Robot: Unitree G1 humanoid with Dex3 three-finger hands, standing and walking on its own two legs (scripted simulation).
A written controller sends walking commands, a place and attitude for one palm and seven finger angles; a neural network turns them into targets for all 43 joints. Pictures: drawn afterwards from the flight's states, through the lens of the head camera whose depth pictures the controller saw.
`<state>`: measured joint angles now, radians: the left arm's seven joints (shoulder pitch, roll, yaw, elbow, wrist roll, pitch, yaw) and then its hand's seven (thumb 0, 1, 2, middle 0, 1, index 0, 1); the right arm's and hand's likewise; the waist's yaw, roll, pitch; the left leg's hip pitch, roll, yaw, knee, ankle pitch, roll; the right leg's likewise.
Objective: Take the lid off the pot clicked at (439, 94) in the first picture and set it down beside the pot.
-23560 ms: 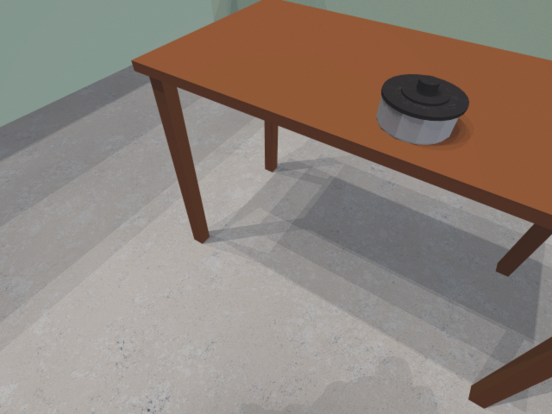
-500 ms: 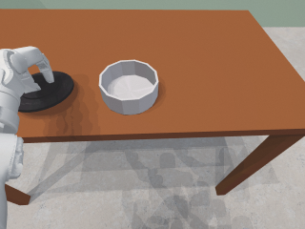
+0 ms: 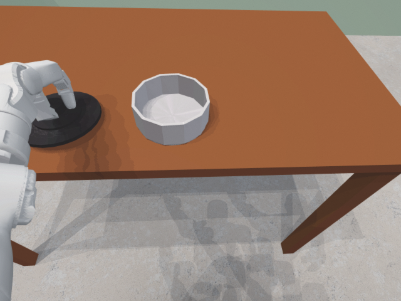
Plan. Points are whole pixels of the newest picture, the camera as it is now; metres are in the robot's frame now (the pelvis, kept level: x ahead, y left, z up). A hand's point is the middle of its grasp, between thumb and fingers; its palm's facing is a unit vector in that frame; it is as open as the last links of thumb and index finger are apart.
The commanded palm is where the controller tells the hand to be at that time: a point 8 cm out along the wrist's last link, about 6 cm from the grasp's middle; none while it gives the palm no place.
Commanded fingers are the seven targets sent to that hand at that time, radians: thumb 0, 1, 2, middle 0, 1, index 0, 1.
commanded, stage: lower the lid onto the table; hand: left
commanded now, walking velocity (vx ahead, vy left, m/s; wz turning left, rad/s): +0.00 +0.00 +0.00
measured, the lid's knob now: (53, 107) +0.48 +0.29 +0.11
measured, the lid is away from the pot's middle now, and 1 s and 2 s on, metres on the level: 0.24 0.24 0.24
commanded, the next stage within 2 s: open the fingers wide in 0.04 s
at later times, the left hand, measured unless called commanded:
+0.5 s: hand (50, 108) +0.46 +0.28 +0.13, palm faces -0.38 -0.06 -0.92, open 6.8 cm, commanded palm +0.47 +0.28 +0.19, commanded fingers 0.00 0.30 0.94 -0.62 -0.93 -0.67 -0.90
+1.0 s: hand (54, 103) +0.48 +0.28 +0.13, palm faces -0.38 -0.08 -0.92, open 10.0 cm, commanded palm +0.48 +0.28 +0.19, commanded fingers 0.00 -0.13 0.89 -0.47 -0.62 -0.47 -0.62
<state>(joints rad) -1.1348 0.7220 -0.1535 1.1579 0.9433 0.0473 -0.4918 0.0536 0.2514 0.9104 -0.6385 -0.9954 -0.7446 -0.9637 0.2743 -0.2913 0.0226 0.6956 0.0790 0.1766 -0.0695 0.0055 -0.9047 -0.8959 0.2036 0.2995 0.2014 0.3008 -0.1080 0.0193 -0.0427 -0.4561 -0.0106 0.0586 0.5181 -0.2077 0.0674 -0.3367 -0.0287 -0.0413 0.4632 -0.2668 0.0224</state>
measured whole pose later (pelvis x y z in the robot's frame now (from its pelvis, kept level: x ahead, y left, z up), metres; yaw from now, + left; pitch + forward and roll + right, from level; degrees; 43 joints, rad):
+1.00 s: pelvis +0.01 +0.00 +0.00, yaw -1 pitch +10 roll -2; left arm -1.03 0.76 -0.09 1.03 0.95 -0.05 -0.41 0.00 -0.01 0.89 -0.52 -0.73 -0.53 -0.72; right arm 0.27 -0.29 0.01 0.67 0.08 0.25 -0.07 0.00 -0.91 -0.90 0.20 0.30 0.20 0.30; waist -0.10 0.02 -0.06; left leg -0.50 0.00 0.07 0.56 -0.24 0.06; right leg -0.38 -0.02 -0.02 0.50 -0.29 0.02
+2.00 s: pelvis +0.01 -0.01 +0.00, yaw +0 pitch +8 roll -1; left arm -1.14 0.78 -0.13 0.98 0.95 0.03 -0.49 0.00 -0.14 0.92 -0.51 -0.59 -0.50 -0.58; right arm 0.26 -0.30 0.02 0.67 0.09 0.24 -0.06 0.01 -0.91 -0.90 0.20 0.30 0.20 0.30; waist -0.10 0.03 -0.04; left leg -0.42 -0.01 0.06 0.49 -0.20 0.06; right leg -0.31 -0.02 -0.04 0.44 -0.26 0.02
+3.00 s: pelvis +0.01 -0.01 +0.00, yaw +0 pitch +6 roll -1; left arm -1.06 0.80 -0.09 0.75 0.93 0.16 -0.57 0.00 -0.14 0.92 -0.51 -0.59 -0.50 -0.58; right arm 0.23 -0.30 0.03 0.61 0.09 0.23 -0.03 0.01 -0.91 -0.90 0.20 0.30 0.20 0.30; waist -0.07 0.06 -0.05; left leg -0.37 -0.01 0.06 0.46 -0.20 0.05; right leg -0.26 -0.02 -0.03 0.42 -0.27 0.02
